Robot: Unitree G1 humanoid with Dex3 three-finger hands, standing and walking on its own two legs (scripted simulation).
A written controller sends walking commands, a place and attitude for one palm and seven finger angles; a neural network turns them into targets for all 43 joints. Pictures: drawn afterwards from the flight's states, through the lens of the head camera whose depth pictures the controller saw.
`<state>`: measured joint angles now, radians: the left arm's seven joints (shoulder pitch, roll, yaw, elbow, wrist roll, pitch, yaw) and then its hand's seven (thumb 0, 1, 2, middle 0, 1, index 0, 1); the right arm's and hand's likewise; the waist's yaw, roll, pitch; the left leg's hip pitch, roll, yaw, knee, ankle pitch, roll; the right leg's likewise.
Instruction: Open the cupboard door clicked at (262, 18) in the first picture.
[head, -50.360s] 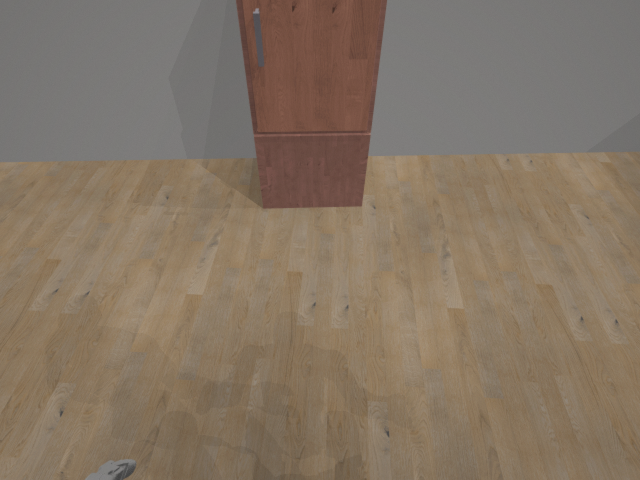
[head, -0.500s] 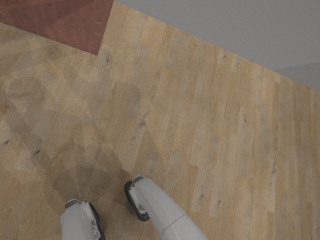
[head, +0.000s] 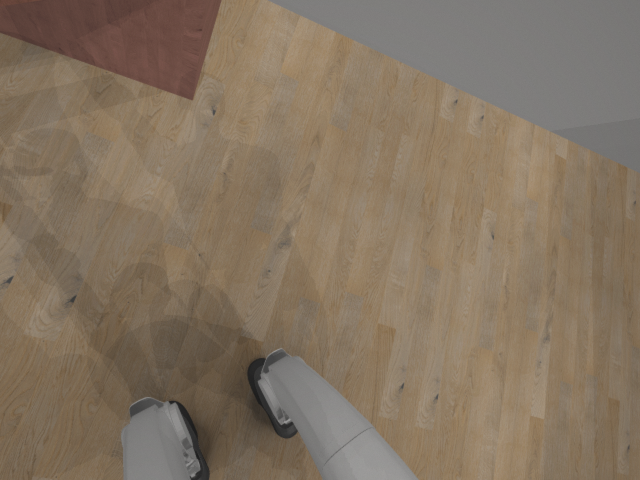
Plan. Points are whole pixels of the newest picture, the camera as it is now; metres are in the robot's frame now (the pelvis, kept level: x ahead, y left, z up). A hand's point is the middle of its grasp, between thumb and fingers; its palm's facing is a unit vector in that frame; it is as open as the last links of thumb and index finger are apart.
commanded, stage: close the thumb around the handle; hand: left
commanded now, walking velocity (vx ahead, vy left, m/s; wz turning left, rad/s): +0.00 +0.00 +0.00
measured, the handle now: out of the picture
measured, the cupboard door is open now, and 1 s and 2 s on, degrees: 40 40 66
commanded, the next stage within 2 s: pull the door open along its arc in 0.70 s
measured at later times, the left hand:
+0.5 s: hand out of the picture +0.68 +0.23 +0.12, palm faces +0.21 -0.98 +0.01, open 7.5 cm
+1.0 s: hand out of the picture +0.68 +0.22 +0.12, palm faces +0.20 -0.98 +0.01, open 6.3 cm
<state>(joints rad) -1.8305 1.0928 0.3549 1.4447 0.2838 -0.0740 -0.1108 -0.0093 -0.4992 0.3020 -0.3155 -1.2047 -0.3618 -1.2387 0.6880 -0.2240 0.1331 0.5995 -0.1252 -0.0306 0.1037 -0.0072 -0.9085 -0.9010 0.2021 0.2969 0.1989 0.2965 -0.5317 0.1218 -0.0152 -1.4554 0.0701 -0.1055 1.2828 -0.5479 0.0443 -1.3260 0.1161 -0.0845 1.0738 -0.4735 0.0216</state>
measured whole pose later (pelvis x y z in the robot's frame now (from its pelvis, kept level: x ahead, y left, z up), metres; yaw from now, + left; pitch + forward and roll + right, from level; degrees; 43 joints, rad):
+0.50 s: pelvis -0.01 +0.00 +0.01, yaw +0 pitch +39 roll -13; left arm -1.84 1.08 0.35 1.49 0.30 -0.08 -0.10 0.00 0.43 0.70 -0.36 -1.29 -0.37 -1.30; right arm 0.71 -0.24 0.13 0.59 -0.14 -0.02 0.12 -0.01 -0.91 -0.90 0.20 0.30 0.20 0.30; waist -0.54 0.12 0.00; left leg -1.43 0.07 -0.12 1.26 -0.53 0.04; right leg -1.30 0.12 -0.09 1.04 -0.45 0.02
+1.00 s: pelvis -0.01 +0.00 +0.00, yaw +0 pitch +39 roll -13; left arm -1.79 1.06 0.39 1.45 0.31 -0.08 -0.07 0.02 0.64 0.79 -0.29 -1.31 -0.35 -1.33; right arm 0.69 -0.21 0.14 0.58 -0.13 -0.02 0.12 -0.01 -0.91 -0.90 0.20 0.30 0.20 0.30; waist -0.54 0.13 -0.01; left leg -1.45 0.07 -0.10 1.30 -0.54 0.05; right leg -1.33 0.12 -0.07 1.09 -0.46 0.03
